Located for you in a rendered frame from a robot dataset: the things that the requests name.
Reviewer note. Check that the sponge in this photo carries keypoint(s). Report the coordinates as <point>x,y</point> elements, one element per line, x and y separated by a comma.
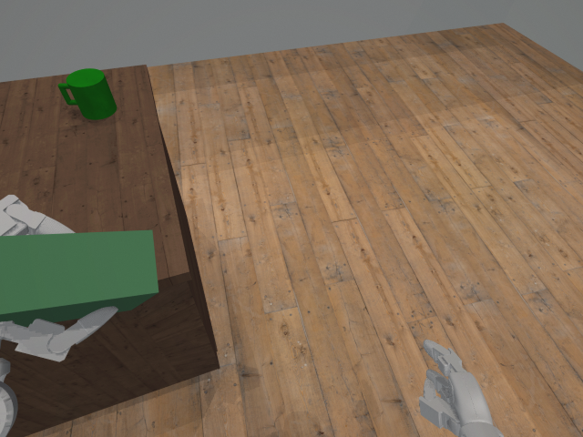
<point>57,277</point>

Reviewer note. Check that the table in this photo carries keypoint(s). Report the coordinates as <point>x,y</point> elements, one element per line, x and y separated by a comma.
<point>111,174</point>

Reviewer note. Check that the left robot forearm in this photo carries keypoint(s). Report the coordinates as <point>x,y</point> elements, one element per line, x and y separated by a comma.
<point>8,401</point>

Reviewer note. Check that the robot right hand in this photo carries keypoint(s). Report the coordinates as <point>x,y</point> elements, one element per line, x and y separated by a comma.
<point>462,400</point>

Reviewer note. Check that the robot left hand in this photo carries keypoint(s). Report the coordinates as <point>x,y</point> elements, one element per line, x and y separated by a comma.
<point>43,338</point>

